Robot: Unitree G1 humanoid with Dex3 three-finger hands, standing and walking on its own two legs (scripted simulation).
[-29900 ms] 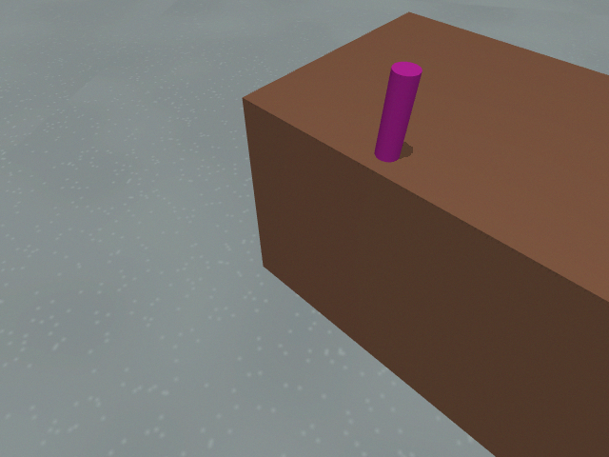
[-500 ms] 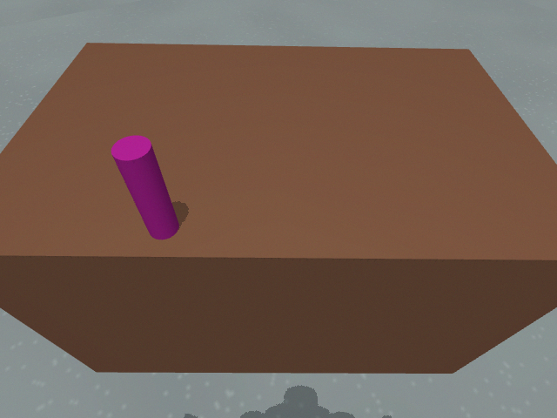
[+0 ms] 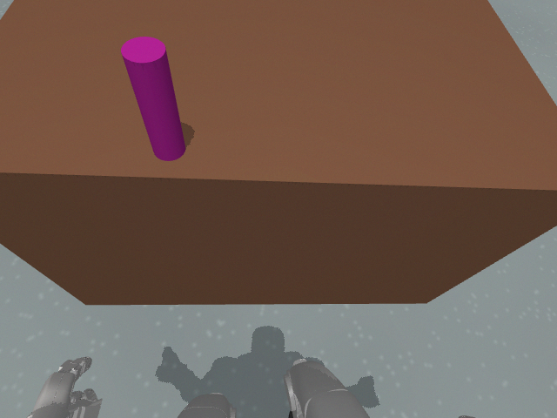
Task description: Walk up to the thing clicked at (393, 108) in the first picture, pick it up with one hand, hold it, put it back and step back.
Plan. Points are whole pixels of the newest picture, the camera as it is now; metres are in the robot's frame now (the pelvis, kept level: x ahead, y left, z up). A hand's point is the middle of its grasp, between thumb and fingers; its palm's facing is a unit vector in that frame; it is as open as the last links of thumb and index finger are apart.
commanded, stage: step back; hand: left
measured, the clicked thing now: (158, 107) +0.52 +0.19 +0.08
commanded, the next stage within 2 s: none
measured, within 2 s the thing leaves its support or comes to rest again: neither
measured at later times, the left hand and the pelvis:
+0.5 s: hand out of the picture +0.01 +0.23 -0.13, palm faces -0.05 -0.91 -0.41, open 7.4 cm; pelvis -0.12 -0.02 +0.00, yaw -3 degrees
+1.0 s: hand out of the picture -0.18 +0.23 -0.16, palm faces -0.07 -0.91 -0.40, open 7.4 cm; pelvis -0.28 -0.04 -0.01, yaw -4 degrees
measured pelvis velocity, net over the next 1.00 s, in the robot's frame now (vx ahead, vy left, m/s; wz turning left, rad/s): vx -0.28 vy -0.04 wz -0.07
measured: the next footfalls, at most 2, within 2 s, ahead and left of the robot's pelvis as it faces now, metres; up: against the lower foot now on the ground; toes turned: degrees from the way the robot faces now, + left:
right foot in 0.28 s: -0.05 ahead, -0.13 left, +0.00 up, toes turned -1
left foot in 0.62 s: -0.13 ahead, +0.10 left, +0.00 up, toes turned -2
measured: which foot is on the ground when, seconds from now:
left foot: down 0.00-0.30, up 0.32-0.60, down 0.62-1.00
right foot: up 0.00-0.26, down 0.28-0.64, up 0.66-0.96, down 0.98-1.00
